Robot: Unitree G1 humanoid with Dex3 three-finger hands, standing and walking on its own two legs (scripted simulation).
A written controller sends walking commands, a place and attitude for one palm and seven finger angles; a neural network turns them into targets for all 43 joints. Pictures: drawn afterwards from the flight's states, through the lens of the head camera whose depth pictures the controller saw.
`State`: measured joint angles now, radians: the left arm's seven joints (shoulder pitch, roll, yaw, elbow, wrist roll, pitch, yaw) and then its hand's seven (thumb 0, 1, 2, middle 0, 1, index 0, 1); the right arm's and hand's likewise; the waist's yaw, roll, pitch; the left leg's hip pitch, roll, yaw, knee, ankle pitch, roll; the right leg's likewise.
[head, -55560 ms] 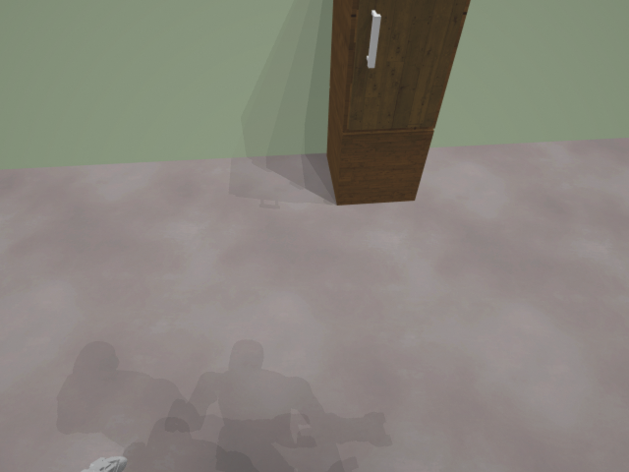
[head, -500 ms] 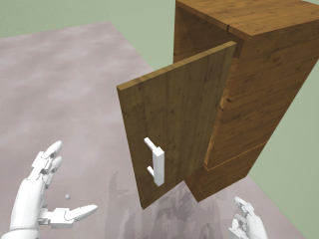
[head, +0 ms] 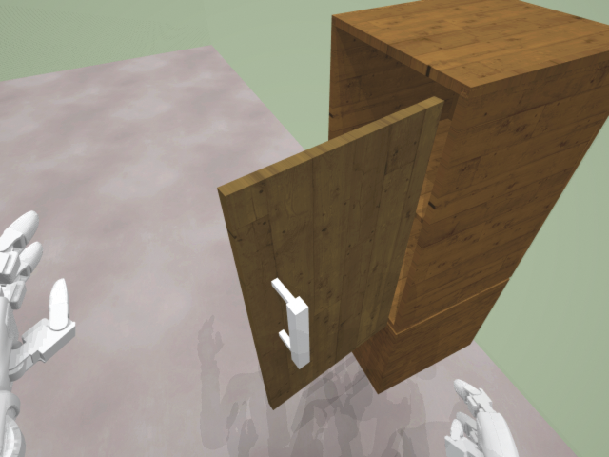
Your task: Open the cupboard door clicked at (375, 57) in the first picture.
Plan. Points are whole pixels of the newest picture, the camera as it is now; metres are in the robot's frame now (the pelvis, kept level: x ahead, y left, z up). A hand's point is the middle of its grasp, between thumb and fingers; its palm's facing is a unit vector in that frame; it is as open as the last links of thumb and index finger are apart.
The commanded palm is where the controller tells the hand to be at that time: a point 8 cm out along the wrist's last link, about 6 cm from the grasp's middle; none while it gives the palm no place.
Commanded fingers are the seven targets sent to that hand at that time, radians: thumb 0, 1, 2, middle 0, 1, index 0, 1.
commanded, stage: draw the hand back to the body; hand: left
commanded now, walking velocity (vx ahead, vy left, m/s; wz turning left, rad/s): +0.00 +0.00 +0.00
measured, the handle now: (290, 325) +0.30 +0.07 +0.00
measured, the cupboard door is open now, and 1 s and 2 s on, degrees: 100 100 100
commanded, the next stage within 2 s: step back with the hand held close in 0.28 s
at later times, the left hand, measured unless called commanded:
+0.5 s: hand (74, 324) +0.19 +0.25 +0.17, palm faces +0.45 -0.79 -0.42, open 7.4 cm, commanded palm +0.13 +0.29 +0.18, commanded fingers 0.00 0.90 0.90 -0.20 -0.30 -0.20 -0.30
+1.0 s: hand (18, 387) +0.13 +0.27 +0.16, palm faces +0.38 -0.78 -0.50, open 7.4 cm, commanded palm +0.07 +0.31 +0.18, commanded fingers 0.00 0.90 0.90 -0.20 -0.30 -0.20 -0.30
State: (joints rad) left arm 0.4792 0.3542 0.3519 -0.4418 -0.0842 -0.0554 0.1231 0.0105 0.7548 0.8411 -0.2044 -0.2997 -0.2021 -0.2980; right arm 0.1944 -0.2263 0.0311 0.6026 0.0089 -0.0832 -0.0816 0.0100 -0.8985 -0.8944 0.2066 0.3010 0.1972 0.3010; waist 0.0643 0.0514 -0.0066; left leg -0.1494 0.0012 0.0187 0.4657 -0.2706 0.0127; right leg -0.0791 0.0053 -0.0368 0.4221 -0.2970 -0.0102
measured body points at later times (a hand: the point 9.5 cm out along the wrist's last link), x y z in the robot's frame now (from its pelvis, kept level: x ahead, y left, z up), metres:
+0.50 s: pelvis -0.01 -0.02 +0.00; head -0.02 -0.04 +0.45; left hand +0.16 +0.29 +0.19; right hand +0.18 -0.24 -0.08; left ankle -0.01 +0.11 -0.74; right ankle -0.04 -0.11 -0.74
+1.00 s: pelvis -0.08 +0.02 -0.01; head -0.05 +0.03 +0.44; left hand +0.10 +0.31 +0.18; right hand +0.09 -0.23 -0.08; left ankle -0.01 +0.11 -0.74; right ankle -0.04 -0.11 -0.74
